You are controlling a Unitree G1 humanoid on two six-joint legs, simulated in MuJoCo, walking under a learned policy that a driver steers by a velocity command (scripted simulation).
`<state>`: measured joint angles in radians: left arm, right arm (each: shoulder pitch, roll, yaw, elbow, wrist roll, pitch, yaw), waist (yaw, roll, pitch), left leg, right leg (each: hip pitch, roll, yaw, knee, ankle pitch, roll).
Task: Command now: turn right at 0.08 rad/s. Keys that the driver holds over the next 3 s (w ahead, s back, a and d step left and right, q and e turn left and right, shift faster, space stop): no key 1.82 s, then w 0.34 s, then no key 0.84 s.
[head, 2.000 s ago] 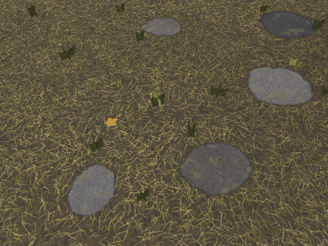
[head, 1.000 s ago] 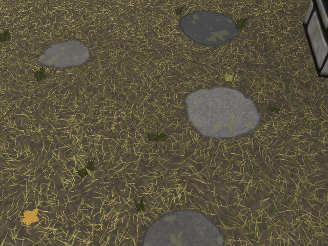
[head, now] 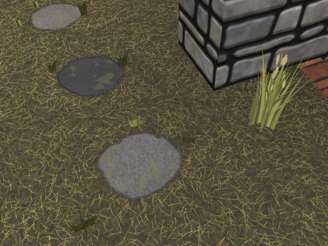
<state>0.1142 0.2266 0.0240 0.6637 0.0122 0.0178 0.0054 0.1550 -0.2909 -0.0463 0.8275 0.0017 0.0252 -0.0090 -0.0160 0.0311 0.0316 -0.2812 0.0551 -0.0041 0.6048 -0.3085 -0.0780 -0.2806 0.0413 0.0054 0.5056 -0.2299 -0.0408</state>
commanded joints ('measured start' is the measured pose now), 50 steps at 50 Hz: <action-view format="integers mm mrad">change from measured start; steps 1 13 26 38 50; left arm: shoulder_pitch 19 20 58 62 74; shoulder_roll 114 110 118 108 95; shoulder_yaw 29 47 50 40 28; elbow -19 73 219 326 395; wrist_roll -3 1 -6 -10 -12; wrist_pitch -18 -10 -15 -15 -14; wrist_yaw -1 18 34 38 39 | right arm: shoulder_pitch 36 12 21 56 106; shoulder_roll -100 -77 -61 -51 -34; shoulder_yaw -12 3 10 14 21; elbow -38 38 127 188 223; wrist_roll -25 -13 -9 -8 -7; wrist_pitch -17 -46 -39 -36 -35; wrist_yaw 2 -11 -17 -26 -32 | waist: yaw -2 6 8 10 13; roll -95 -12 -32 -29 -32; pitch -125 -35 -23 -9 2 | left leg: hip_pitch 180 39 60 63 58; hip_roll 41 20 -5 -19 -26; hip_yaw -53 -40 -22 -11 -6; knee -221 -204 -215 -225 -227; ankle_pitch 314 105 140 144 137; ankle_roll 46 79 83 82 82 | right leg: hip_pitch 42 96 120 118 106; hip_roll -176 -74 -75 -70 -66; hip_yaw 181 70 56 43 34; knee -97 -65 -78 -91 -100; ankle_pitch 154 121 163 151 131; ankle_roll -78 9 21 22 22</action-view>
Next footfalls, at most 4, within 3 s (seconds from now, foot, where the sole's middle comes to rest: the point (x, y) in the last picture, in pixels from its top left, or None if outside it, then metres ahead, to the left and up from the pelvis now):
0.02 left None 0.03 0.15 -0.77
2.46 left None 0.36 0.11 -0.77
2.76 right None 0.29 -0.11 -0.77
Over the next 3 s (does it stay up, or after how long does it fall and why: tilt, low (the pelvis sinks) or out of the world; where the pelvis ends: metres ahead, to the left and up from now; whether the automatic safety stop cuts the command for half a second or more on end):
stays up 0.27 0.01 0.00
